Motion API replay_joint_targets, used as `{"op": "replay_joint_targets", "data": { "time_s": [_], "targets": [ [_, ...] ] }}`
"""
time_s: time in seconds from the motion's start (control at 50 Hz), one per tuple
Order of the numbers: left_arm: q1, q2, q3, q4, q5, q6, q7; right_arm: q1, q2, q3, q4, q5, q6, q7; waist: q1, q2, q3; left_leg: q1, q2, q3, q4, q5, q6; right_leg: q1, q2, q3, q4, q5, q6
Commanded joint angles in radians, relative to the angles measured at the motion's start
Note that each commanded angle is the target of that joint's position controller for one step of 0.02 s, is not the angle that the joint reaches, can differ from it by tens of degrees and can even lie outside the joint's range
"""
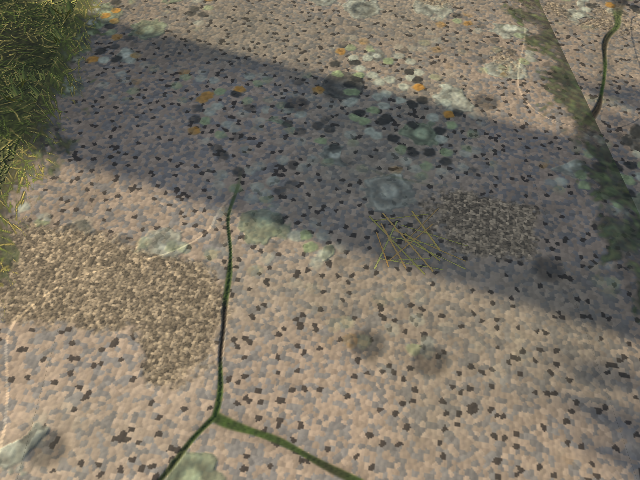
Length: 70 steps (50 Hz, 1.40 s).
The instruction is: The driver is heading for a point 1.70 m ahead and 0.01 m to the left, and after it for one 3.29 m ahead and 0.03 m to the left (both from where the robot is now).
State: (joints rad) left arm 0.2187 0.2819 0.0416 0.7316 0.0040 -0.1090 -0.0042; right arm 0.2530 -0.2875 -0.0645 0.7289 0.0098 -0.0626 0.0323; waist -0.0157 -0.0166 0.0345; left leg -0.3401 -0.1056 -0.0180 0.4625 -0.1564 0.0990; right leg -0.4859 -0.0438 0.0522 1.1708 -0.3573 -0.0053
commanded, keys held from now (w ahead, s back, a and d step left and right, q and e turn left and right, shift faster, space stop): w+q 0.18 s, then w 0.42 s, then w+e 0.40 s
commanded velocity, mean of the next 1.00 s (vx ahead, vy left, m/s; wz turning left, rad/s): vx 0.50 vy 0.00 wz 0.10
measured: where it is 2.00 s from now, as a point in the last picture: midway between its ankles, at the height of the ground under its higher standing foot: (331, 251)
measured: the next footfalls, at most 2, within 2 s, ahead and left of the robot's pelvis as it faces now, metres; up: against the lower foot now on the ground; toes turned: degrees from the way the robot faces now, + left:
right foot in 0.32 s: +0.37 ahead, -0.12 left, +0.00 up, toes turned +12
left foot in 0.82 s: +0.57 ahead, +0.18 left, +0.00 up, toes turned +7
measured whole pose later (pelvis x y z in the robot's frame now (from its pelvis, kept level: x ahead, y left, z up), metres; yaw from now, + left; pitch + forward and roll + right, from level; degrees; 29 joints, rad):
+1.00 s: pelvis +0.52 +0.06 +0.01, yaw +3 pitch +2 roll +1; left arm 0.30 0.31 0.07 0.78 -0.03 -0.04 0.00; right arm 0.24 -0.25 -0.06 0.75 -0.01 -0.09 0.02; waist -0.01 -0.05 0.01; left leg -0.24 -0.01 0.08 0.39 -0.19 0.03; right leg -0.55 -0.07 0.05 1.14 -0.32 0.00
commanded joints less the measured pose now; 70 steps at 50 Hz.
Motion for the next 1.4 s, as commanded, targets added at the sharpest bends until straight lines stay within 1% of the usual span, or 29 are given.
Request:
{"op": "replay_joint_targets", "data": {
  "time_s": [0.02,0.14,0.22,0.28,0.32,0.34,0.36,0.38,0.4,0.44,0.5,0.62,0.72,0.76,0.8,0.82,0.84,0.86,0.88,0.92,0.96,1.14,1.24,1.28,1.32,1.34,1.36,1.38,1.4],
  "targets": [
    [0.018,0.103,0.033,-0.082,0.014,0.001,0.009,-0.014,-0.125,-0.029,-0.082,-0.003,-0.012,-0.014,0.037,0.063,-0.078,0.121,0.261,-0.327,-0.238,0.225,0.208,-0.133,-0.057,0.018,-0.091,0.059,0.034],
    [-0.177,0.049,0.013,-0.130,0.009,0.002,0.011,0.061,-0.157,-0.040,-0.054,0.015,0.001,-0.042,-0.036,0.095,-0.051,0.056,0.173,-0.226,-0.211,0.178,0.132,-0.061,0.013,-0.008,-0.511,0.405,0.077],
    [-0.249,0.075,0.020,-0.148,-0.007,-0.016,-0.011,0.120,-0.148,-0.037,-0.030,0.018,0.014,-0.048,-0.068,0.113,-0.054,0.161,0.220,-0.313,-0.143,0.101,0.116,-0.033,0.038,0.010,-0.647,0.428,0.059],
    [-0.210,0.100,0.033,-0.142,-0.006,-0.030,-0.021,0.120,-0.142,-0.036,-0.021,0.009,0.020,-0.049,-0.040,0.144,-0.051,0.244,0.263,-0.374,-0.069,0.156,0.094,0.020,0.038,0.003,-0.696,0.328,0.007],
    [-0.042,0.143,0.056,-0.107,0.010,-0.039,-0.012,0.093,-0.102,-0.021,-0.035,0.002,0.018,-0.043,0.050,0.131,-0.153,0.214,0.191,-0.324,0.125,0.309,0.049,0.288,0.003,0.015,-0.730,0.338,-0.066],
    [0.112,0.207,0.072,-0.094,0.020,-0.039,-0.006,0.119,-0.059,-0.003,-0.054,-0.016,0.012,-0.042,0.097,0.003,-0.295,0.058,0.117,-0.244,0.403,0.121,0.010,0.567,-0.166,0.201,-0.692,0.368,-0.148],
    [0.206,0.261,0.093,-0.036,0.013,-0.024,-0.016,0.255,-0.018,0.011,-0.052,0.017,0.000,-0.041,0.057,-0.335,-0.375,-0.289,-0.010,-0.140,0.705,-0.374,-0.057,0.828,-0.341,0.641,-0.800,0.125,-0.306],
    [0.205,0.169,0.071,-0.043,-0.017,-0.021,-0.020,0.213,-0.108,-0.002,-0.037,0.025,-0.005,-0.041,0.088,-0.212,-0.289,-0.418,0.049,-0.190,0.816,-0.405,-0.060,0.793,-0.344,0.715,-0.858,-0.103,-0.283],
    [0.155,0.122,0.057,-0.048,-0.016,-0.014,-0.016,0.088,-0.146,-0.013,-0.057,0.023,-0.006,-0.039,0.107,-0.107,-0.156,-0.458,0.084,-0.171,0.840,-0.312,-0.060,0.675,-0.305,0.572,-0.873,-0.094,-0.243],
    [0.073,0.098,0.042,-0.054,0.000,-0.003,-0.016,-0.014,-0.117,-0.011,-0.087,-0.003,-0.012,-0.035,0.068,-0.018,-0.043,-0.422,0.153,-0.112,0.749,-0.195,-0.066,0.474,-0.229,0.392,-0.915,0.121,-0.225],
    [0.057,0.081,0.032,-0.040,-0.002,-0.008,-0.017,0.018,-0.068,-0.005,-0.079,0.001,-0.007,-0.026,0.023,-0.083,-0.052,-0.326,0.191,-0.067,0.631,-0.154,-0.081,0.377,-0.169,0.258,-0.965,0.296,-0.221],
    [0.106,0.147,0.047,0.009,-0.020,0.007,-0.006,-0.155,-0.018,0.020,-0.118,-0.007,-0.016,-0.019,0.069,-0.059,-0.022,-0.277,0.191,-0.014,0.267,0.097,-0.108,0.335,-0.137,0.104,-1.010,0.407,-0.210],
    [0.184,0.166,0.051,0.052,-0.035,0.031,0.000,-0.270,-0.044,0.010,-0.154,0.007,-0.037,-0.001,0.092,-0.069,0.001,-0.178,0.138,-0.017,0.085,0.158,-0.108,0.363,-0.160,0.144,-0.953,0.362,-0.187],
    [0.175,0.180,0.057,0.055,-0.036,0.041,0.007,-0.243,-0.072,-0.002,-0.152,0.007,-0.046,0.001,0.058,-0.081,-0.009,-0.105,0.129,-0.023,0.034,0.112,-0.089,0.386,-0.178,0.182,-0.904,0.352,-0.165],
    [0.162,0.156,0.048,0.053,-0.029,0.046,0.010,-0.077,-0.124,-0.031,-0.105,-0.002,-0.050,-0.011,-0.033,-0.066,-0.099,0.163,0.125,-0.006,-0.014,0.093,-0.048,0.334,-0.114,0.142,-0.725,0.465,-0.119],
    [0.143,0.095,0.025,0.026,-0.010,0.041,0.008,0.088,-0.190,-0.052,-0.086,-0.022,-0.050,-0.023,-0.109,0.017,-0.236,0.424,0.288,-0.154,0.015,0.100,0.015,0.183,-0.047,0.092,-0.450,0.319,-0.077],
    [0.265,-0.004,-0.004,0.002,-0.016,0.025,0.011,0.167,-0.272,-0.070,-0.067,-0.033,-0.035,-0.025,-0.072,0.291,-0.372,0.729,0.529,-0.538,-0.045,-0.018,0.153,-0.162,0.079,-0.011,-0.105,-0.153,-0.013],
    [0.260,0.079,0.014,0.017,-0.041,0.018,0.011,0.189,-0.197,-0.054,-0.056,-0.022,-0.030,-0.022,-0.094,0.273,-0.370,0.695,0.531,-0.688,-0.129,-0.208,0.180,-0.279,0.047,0.076,0.055,-0.226,-0.007],
    [0.179,0.139,0.034,0.003,-0.052,0.020,0.010,0.134,-0.142,-0.037,-0.057,-0.011,-0.030,-0.023,-0.092,0.192,-0.228,0.582,0.497,-0.543,-0.148,-0.230,0.140,-0.331,0.005,0.080,0.101,-0.143,-0.009],
    [0.103,0.124,0.039,-0.009,-0.034,0.034,0.012,0.014,-0.077,-0.015,-0.055,-0.015,-0.032,-0.017,-0.039,0.133,-0.097,0.358,0.413,-0.333,-0.207,-0.094,0.099,-0.277,-0.053,0.053,0.045,-0.008,-0.003],
    [0.115,0.088,0.040,-0.009,-0.034,0.058,0.008,-0.040,-0.057,-0.013,-0.044,-0.023,-0.043,-0.016,0.008,0.153,-0.049,0.229,0.374,-0.204,-0.273,0.009,0.085,-0.190,-0.083,0.052,-0.002,0.057,0.002],
    [-0.088,0.031,0.023,-0.090,-0.024,0.073,-0.027,-0.004,-0.140,-0.045,0.031,-0.016,-0.046,-0.039,-0.026,0.066,0.021,0.241,0.364,0.100,-0.331,0.209,0.072,-0.191,-0.075,-0.005,-0.373,0.388,0.004],
    [-0.207,0.049,0.025,-0.158,-0.026,0.076,-0.052,0.052,-0.183,-0.060,0.070,0.009,-0.017,-0.040,-0.054,0.066,0.059,0.382,0.406,0.163,-0.274,0.271,0.038,-0.195,-0.052,-0.071,-0.507,0.291,-0.047],
    [-0.179,0.075,0.040,-0.170,-0.022,0.081,-0.056,0.044,-0.212,-0.068,0.072,0.017,-0.004,-0.044,-0.019,0.095,0.018,0.419,0.406,0.198,-0.156,0.569,0.016,-0.099,0.004,-0.128,-0.524,0.187,-0.085],
    [0.051,0.147,0.085,-0.116,-0.023,0.086,-0.046,0.023,-0.217,-0.067,0.067,0.025,0.011,-0.051,0.116,0.087,-0.115,0.354,0.356,0.253,0.175,0.784,-0.026,0.229,0.101,-0.178,-0.599,0.202,-0.143],
    [0.226,0.232,0.122,-0.073,-0.027,0.096,-0.027,0.040,-0.178,-0.050,0.051,0.003,0.007,-0.055,0.185,-0.007,-0.210,0.112,0.314,0.256,0.478,0.525,-0.075,0.547,0.027,-0.015,-0.619,0.230,-0.198],
    [0.183,0.342,0.130,-0.082,-0.034,0.086,-0.019,0.131,-0.026,0.001,-0.007,-0.037,-0.019,-0.041,0.054,-0.279,-0.280,-0.339,0.112,0.171,0.826,-0.398,-0.136,0.839,-0.238,0.562,-0.730,0.068,-0.375],
    [0.217,0.254,0.102,-0.112,-0.026,0.070,-0.024,0.051,-0.104,-0.008,-0.001,0.002,-0.056,-0.027,0.131,-0.150,-0.411,-0.426,0.106,-0.056,0.930,-0.437,-0.120,0.878,-0.309,0.769,-0.871,-0.037,-0.405],
    [0.191,0.189,0.082,-0.087,-0.015,0.057,-0.028,-0.021,-0.150,-0.021,-0.013,0.044,-0.069,-0.019,0.137,-0.094,-0.271,-0.496,0.156,-0.049,0.922,-0.341,-0.097,0.789,-0.291,0.600,-0.878,0.052,-0.347]
  ]
}}
Keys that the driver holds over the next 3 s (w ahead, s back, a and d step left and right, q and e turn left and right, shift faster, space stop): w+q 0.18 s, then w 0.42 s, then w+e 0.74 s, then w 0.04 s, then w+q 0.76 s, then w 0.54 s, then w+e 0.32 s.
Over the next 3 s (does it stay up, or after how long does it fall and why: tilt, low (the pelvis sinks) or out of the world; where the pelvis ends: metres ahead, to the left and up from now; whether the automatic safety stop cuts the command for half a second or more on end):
stays up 1.62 0.08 0.00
